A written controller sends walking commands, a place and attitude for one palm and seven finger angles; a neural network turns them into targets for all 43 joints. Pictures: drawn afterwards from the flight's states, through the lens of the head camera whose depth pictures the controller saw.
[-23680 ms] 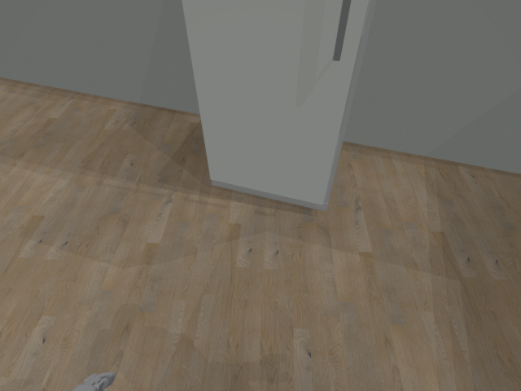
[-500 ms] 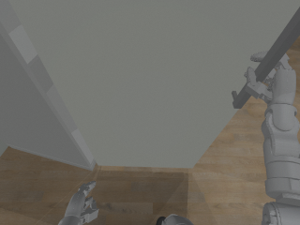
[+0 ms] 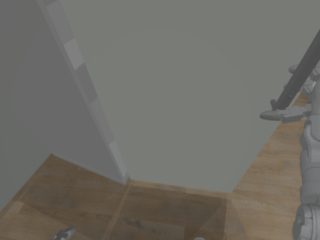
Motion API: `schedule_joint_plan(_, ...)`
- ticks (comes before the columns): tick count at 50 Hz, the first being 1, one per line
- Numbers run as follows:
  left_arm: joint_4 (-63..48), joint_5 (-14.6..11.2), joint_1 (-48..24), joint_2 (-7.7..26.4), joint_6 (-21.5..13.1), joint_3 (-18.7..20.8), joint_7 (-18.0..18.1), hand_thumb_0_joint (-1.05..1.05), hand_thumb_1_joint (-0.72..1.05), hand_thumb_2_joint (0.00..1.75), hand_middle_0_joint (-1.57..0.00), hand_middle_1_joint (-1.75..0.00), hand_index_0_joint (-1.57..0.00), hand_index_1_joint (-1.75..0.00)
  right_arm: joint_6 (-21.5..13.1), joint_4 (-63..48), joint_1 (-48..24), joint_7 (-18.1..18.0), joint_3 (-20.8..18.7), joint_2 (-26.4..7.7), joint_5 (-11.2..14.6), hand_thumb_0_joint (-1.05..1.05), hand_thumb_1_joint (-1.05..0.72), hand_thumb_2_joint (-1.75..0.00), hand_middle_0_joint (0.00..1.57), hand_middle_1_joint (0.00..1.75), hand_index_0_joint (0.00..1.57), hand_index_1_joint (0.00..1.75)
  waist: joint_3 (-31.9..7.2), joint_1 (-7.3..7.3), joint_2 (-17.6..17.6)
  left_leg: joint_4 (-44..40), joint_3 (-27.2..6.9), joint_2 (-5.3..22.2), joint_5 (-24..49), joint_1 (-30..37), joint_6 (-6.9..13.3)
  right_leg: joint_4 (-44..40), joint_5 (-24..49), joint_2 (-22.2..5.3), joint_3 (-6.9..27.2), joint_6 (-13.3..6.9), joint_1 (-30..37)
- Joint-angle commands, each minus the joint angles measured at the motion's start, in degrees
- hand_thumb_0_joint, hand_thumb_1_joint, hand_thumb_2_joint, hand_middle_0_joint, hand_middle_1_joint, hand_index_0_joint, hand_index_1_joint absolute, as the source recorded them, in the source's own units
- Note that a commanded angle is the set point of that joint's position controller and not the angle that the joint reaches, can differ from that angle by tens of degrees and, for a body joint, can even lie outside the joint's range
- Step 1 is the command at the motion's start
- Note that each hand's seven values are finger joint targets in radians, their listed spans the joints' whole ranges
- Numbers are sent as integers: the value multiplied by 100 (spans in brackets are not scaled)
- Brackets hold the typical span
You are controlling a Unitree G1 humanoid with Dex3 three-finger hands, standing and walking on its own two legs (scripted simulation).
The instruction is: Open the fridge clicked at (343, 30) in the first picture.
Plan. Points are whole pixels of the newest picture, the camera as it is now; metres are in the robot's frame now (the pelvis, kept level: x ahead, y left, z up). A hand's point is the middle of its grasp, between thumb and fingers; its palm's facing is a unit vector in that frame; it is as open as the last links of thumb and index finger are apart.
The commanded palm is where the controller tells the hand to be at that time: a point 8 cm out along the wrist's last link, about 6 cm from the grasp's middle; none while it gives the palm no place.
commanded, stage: loosen the grip on the handle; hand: right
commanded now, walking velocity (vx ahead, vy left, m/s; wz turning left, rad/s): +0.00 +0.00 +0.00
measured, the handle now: out of the picture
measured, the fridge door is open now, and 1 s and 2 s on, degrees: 76 72 72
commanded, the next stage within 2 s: slip the hand off the handle in 0.14 s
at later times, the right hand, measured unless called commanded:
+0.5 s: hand (312, 98) +0.43 -0.31 +0.15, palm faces +0.39 +0.89 -0.23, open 14.6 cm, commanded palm +0.39 -0.34 +0.16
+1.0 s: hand out of the picture +0.39 -0.34 +0.15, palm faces +0.35 +0.91 -0.23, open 14.7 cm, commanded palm +0.34 -0.37 +0.16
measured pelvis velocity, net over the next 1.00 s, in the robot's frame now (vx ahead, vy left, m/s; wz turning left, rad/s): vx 0.06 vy -0.01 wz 0.02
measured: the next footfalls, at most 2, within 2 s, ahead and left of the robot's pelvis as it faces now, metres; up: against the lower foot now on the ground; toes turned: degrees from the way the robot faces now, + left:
none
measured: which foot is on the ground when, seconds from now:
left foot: down 0.00-1.00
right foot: down 0.00-1.00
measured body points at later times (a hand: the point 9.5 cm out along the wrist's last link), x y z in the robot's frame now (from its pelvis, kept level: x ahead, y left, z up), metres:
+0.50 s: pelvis +0.06 -0.02 +0.00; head +0.08 -0.03 +0.45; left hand +0.19 +0.24 -0.09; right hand +0.41 -0.35 +0.16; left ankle +0.03 +0.10 -0.72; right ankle +0.10 -0.09 -0.72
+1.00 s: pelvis +0.06 -0.01 +0.00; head +0.07 -0.02 +0.45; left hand +0.18 +0.24 -0.10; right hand +0.37 -0.38 +0.16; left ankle +0.03 +0.10 -0.72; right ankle +0.10 -0.09 -0.72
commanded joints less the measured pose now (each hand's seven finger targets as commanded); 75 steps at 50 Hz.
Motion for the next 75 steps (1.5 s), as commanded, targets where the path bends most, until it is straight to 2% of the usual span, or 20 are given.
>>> schedule_joint_plan(1,-823,56,-445,799,-300,251,88,0,90,90,-20,-30,-20,-30,-460,-1720,-2364,-186,-515,-1801,138,0,55,-20,28,118,28,118,-1752,-168,-729,-884,-271,76,-1100,-297,-35,-616,-1652,-46,447,-34,1311)
schedule_joint_plan(6,-836,23,-526,775,-292,183,207,0,90,90,-20,-30,-20,-30,-224,-1758,-1858,-177,-764,-1929,357,0,55,-20,25,115,25,115,-1338,-180,-464,-993,-353,76,-1213,-224,-88,-572,-1618,-66,433,-72,964)
schedule_joint_plan(12,-826,43,-417,704,-330,161,240,0,90,90,-20,-30,-20,-30,-39,-1868,-1403,-216,-639,-1488,376,0,55,-20,25,115,25,115,-1243,-165,-370,-814,-210,12,-511,-429,-66,-497,-968,-104,521,-82,1217)
schedule_joint_plan(13,-863,52,-384,705,-311,185,229,0,90,90,-20,-30,-20,-30,-5,-1986,-1025,-223,-800,-1554,402,0,55,-20,25,115,25,115,-1454,-295,-359,-751,-198,9,-288,-298,-60,-438,-625,-95,483,-71,1271)
schedule_joint_plan(17,-970,80,-277,668,-205,212,206,0,90,90,-20,-30,-20,-30,73,-2754,-599,-186,-1103,-1770,425,0,55,-20,25,115,25,115,-2190,-440,-447,-454,-164,-20,1209,195,-43,-173,1135,-71,361,-62,1733)
schedule_joint_plan(24,-1056,40,-319,620,-83,295,137,0,90,90,-20,-30,-20,-30,175,-3839,46,221,-899,-1392,571,0,55,-20,25,115,25,115,-2253,-390,-992,-370,-76,-100,1679,-82,-42,11,2451,-156,461,32,2468)
schedule_joint_plan(28,-973,-49,-401,644,-9,268,246,0,90,90,-20,-30,-20,-30,475,-3496,-108,496,-801,-1315,747,0,55,-20,25,115,25,115,-1583,-222,-765,-553,-51,-88,1336,-261,-45,-133,1713,-129,482,34,2137)
schedule_joint_plan(32,-954,-29,-408,665,-25,261,333,0,90,90,-20,-30,-20,-30,478,-3708,-407,585,-981,-1610,755,0,55,-20,25,115,25,115,-1869,-255,-1030,-566,-58,-86,1186,-311,8,-151,1721,-94,600,75,2375)
schedule_joint_plan(34,-960,-6,-397,649,-34,247,323,0,90,90,-20,-30,-20,-30,399,-3646,-289,624,-915,-1527,737,0,55,-20,25,115,25,115,-1962,-285,-1021,-522,-24,-93,1097,-381,14,-141,1769,-105,674,121,2464)
schedule_joint_plan(38,-909,12,-376,684,-11,240,337,0,90,90,-20,-30,-20,-30,250,-3224,-173,732,-1295,-1904,801,0,55,-20,25,115,25,115,-1987,-334,-745,-513,-51,-100,1111,-256,5,-115,1595,-78,640,102,2208)
schedule_joint_plan(41,-959,-15,-380,683,20,229,351,0,90,90,-20,-30,-20,-30,237,-2978,-40,881,-1574,-2199,898,0,55,-20,25,115,25,115,-1967,-448,-820,-516,-73,-99,1152,-88,20,-109,1493,-45,560,76,1973)
schedule_joint_plan(44,-1121,-55,-488,644,11,209,298,0,90,90,-20,-30,-20,-30,310,-3097,472,1054,-1292,-1798,983,0,55,-20,25,115,25,115,-1934,-500,-924,-522,-53,-97,1076,-128,3,-154,1413,-44,548,71,1984)
schedule_joint_plan(50,-1237,-79,-568,668,-53,215,278,0,90,90,-20,-30,-20,-30,229,-3555,975,1083,-1548,-1880,1174,0,55,-20,25,115,25,115,-1639,-541,-636,-548,-48,-124,722,-160,-13,-241,825,-38,569,12,1685)
schedule_joint_plan(56,-1237,-68,-753,622,-170,178,338,0,90,90,-20,-30,-20,-30,30,-4134,1294,938,-1762,-2009,1251,0,55,-20,25,115,25,115,-1506,-592,-806,-599,-118,-117,201,-150,-8,-332,137,4,550,-22,1515)
schedule_joint_plan(60,-1198,-87,-909,586,-285,131,393,0,90,90,-20,-30,-20,-30,87,-4287,1193,960,-1381,-1638,1249,0,55,-20,25,115,25,115,-1273,-479,-988,-665,-129,-85,-114,-362,-26,-454,-398,-4,621,-21,1546)
schedule_joint_plan(65,-1210,-100,-1009,582,-431,98,452,0,90,90,-20,-30,-20,-30,226,-4377,1659,1000,-1309,-1532,1302,0,55,-20,25,115,25,115,-1143,-544,-927,-734,-133,-61,-311,-330,-23,-581,-789,-12,704,-13,1499)
schedule_joint_plan(67,-1199,-113,-1044,591,-463,84,468,0,90,90,-20,-30,-20,-30,279,-4378,1747,992,-1422,-1619,1342,0,55,-20,25,115,25,115,-1050,-557,-708,-786,-157,-41,-333,-271,-36,-573,-808,-11,673,-24,1393)
schedule_joint_plan(68,-1233,-105,-1090,571,-485,71,464,0,90,90,-20,-30,-20,-30,289,-4548,1755,1001,-1289,-1479,1339,0,55,-20,25,115,25,115,-1145,-574,-843,-760,-151,-37,-302,-236,-28,-583,-761,-1,672,-16,1464)
schedule_joint_plan(69,-1238,-105,-1087,557,-503,65,468,0,90,90,-20,-30,-20,-30,324,-4536,1882,989,-1300,-1444,1358,0,55,-20,25,115,25,115,-1110,-581,-699,-777,-130,-43,-314,-227,-30,-615,-802,-10,701,-13,1478)
schedule_joint_plan(75,-1327,-82,-1172,508,-550,61,385,0,90,90,-20,-30,-20,-30,316,-5160,2873,966,-1683,-1545,1470,0,55,-20,25,115,25,115,-1317,-783,-747,-731,-143,-32,195,121,-25,-480,-64,41,537,-5,1558)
